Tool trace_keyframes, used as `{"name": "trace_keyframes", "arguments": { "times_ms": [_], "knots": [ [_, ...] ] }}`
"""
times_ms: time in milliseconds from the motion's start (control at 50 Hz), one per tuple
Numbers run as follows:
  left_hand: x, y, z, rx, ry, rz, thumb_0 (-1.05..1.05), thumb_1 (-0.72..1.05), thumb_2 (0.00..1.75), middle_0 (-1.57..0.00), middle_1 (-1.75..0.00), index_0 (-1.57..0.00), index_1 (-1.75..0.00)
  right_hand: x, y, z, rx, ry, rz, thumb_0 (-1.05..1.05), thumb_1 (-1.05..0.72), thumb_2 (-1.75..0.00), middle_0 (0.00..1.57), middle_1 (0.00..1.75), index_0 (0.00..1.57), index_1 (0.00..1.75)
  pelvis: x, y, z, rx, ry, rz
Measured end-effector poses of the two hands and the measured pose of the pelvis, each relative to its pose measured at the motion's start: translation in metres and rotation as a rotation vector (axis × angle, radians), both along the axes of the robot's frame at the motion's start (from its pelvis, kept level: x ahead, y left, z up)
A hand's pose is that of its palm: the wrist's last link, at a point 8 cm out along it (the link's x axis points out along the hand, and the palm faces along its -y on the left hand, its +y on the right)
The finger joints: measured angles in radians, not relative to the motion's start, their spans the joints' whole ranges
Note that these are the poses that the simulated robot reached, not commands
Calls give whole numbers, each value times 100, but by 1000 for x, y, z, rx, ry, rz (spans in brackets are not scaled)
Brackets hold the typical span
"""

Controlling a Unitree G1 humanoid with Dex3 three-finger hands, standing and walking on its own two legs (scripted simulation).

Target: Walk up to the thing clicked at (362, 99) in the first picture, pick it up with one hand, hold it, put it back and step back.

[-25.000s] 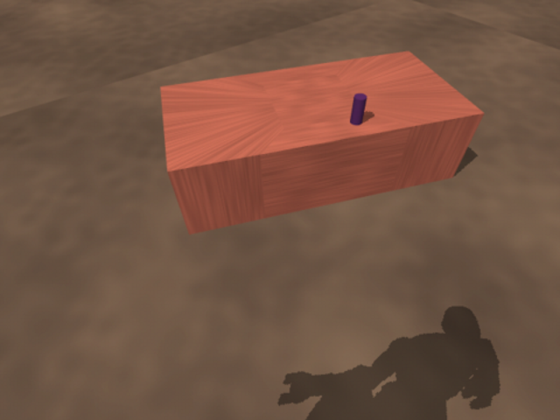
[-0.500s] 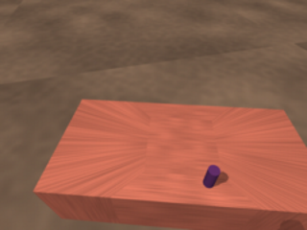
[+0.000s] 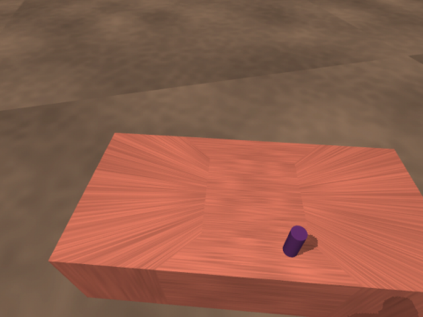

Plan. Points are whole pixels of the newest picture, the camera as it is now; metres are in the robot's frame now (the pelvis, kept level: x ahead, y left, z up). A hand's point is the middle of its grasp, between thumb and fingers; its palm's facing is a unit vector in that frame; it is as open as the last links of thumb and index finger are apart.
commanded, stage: home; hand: right
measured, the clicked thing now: (294, 241) +0.45 -0.25 -0.33
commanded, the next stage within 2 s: stand in 0.42 s
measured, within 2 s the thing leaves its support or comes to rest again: neither
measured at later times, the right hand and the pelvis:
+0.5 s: hand out of the picture +0.08 -0.26 -0.15, palm faces -0.04 +0.93 -0.36, open 17.3 cm; pelvis +0.01 -0.01 +0.00, yaw +1 degrees
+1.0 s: hand out of the picture +0.07 -0.27 -0.16, palm faces -0.04 +0.94 -0.35, open 8.7 cm; pelvis +0.01 -0.01 +0.00, yaw +1 degrees
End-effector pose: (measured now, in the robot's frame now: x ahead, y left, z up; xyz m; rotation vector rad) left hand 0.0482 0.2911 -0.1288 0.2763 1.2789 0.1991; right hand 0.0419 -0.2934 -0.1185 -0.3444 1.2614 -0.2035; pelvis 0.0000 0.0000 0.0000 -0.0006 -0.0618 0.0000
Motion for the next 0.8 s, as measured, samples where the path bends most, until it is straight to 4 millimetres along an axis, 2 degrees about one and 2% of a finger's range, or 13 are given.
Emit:
{"name": "trace_keyframes", "arguments": {
  "times_ms": [300, 580, 680, 800],
  "knots": [
    [16, 1, 6, 12, -26, 5, 0, 90, 90, -20, -30, -21, -30, 34, -2, 2, 4, -50, 19, -1, 51, -7, 7, 5, 6, 6, 8, -1, 2, -1, 1, 10],
    [19, -3, 9, 19, -33, 5, 0, 90, 90, -20, -30, -21, -30, 33, -12, 2, 2, -32, 15, -1, 50, -7, 7, 6, 6, 7, 8, -7, 2, -1, 5, 14],
    [19, -4, 10, 20, -27, 6, 0, 90, 90, -20, -30, -21, -30, 28, -14, 1, 4, -16, 11, -1, 37, -21, 13, 15, 13, 16, 8, -9, 2, -1, 8, 15],
    [20, -6, 11, 22, -30, 2, 0, 91, 90, -20, -30, -21, -30, 25, -15, -1, 8, -10, 6, -1, 3, -54, 18, 24, 17, 25, 8, -11, 2, 0, 7, 15]
  ]
}}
